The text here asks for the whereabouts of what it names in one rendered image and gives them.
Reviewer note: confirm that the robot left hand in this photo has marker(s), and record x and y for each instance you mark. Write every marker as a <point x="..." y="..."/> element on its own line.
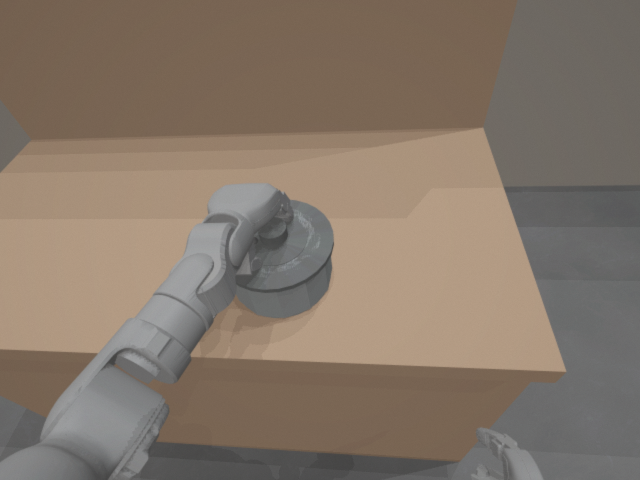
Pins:
<point x="259" y="203"/>

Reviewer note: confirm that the pot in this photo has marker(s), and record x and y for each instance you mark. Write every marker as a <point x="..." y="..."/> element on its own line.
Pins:
<point x="290" y="302"/>

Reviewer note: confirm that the robot right hand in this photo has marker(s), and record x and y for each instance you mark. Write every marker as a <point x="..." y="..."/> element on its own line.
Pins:
<point x="517" y="464"/>

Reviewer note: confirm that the table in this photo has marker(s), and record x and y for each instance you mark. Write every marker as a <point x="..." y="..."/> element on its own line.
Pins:
<point x="371" y="111"/>

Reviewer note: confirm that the knob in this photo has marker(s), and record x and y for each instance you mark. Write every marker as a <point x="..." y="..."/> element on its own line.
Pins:
<point x="273" y="233"/>

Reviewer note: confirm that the left robot upper arm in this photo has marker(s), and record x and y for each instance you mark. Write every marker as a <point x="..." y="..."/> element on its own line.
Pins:
<point x="106" y="434"/>

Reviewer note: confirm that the lid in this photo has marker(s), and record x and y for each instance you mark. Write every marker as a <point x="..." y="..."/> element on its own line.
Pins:
<point x="301" y="257"/>

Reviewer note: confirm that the left robot forearm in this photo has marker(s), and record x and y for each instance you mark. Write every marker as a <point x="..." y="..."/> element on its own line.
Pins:
<point x="157" y="343"/>

